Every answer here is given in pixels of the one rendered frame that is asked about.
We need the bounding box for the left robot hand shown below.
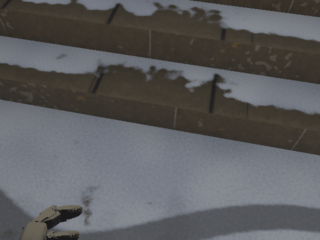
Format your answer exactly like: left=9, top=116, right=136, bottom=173
left=19, top=205, right=83, bottom=240

